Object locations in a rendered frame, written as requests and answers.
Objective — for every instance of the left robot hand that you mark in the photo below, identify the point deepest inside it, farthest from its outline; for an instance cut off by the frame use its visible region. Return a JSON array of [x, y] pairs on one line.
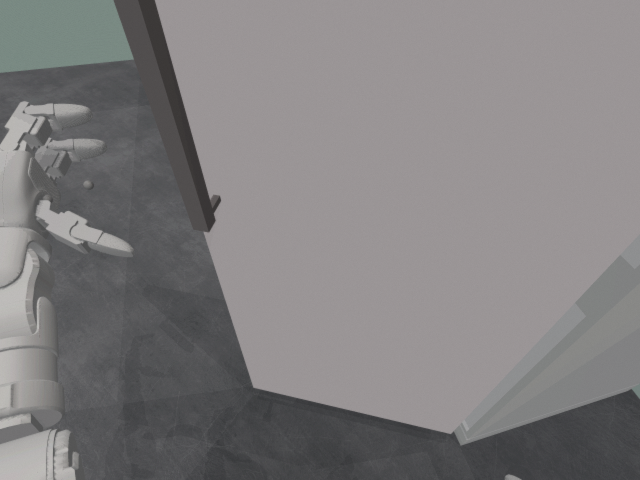
[[26, 177]]

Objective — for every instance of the left robot upper arm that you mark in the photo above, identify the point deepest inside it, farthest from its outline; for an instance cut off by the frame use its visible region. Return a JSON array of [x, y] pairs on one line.
[[47, 455]]

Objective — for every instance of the handle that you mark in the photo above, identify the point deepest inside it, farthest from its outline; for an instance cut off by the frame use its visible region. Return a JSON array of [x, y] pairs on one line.
[[144, 33]]

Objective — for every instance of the fridge door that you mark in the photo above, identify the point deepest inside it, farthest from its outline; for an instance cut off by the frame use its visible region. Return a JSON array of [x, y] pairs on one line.
[[413, 192]]

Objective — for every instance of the left robot forearm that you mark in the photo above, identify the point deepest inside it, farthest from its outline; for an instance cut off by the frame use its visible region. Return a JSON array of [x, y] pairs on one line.
[[31, 399]]

